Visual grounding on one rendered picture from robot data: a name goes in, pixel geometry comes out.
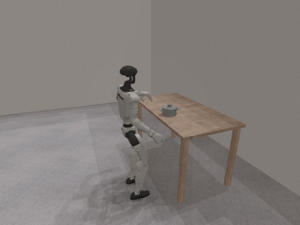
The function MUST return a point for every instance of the robot left forearm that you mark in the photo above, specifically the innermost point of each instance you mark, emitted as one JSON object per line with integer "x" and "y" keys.
{"x": 139, "y": 93}

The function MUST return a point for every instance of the left robot hand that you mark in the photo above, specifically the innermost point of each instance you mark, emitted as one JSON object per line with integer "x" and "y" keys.
{"x": 145, "y": 94}

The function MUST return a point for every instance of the robot right forearm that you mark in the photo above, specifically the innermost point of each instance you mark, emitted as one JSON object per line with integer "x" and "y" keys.
{"x": 141, "y": 126}

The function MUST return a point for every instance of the right robot upper arm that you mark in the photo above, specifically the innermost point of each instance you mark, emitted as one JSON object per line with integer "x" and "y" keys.
{"x": 134, "y": 101}

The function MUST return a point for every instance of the table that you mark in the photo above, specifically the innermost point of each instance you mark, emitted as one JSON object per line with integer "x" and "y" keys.
{"x": 193, "y": 120}

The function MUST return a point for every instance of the lid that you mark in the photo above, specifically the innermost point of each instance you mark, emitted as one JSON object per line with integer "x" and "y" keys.
{"x": 169, "y": 108}

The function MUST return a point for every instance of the pot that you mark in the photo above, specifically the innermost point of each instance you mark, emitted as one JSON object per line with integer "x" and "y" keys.
{"x": 169, "y": 113}

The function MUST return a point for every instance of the right robot hand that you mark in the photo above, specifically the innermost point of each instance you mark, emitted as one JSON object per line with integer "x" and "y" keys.
{"x": 158, "y": 138}

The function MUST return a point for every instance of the robot right thigh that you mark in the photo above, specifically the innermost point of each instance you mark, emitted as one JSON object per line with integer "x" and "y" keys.
{"x": 140, "y": 147}

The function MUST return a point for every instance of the right robot shin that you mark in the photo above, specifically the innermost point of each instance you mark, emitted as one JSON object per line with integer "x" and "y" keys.
{"x": 140, "y": 175}

